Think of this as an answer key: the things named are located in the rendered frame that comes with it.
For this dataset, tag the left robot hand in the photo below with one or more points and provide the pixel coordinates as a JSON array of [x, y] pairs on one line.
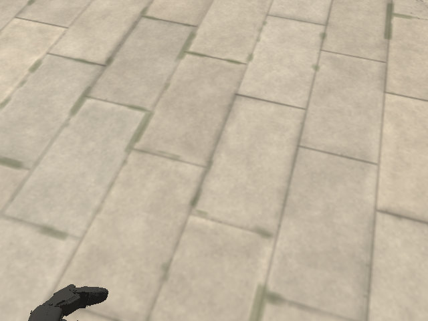
[[66, 301]]

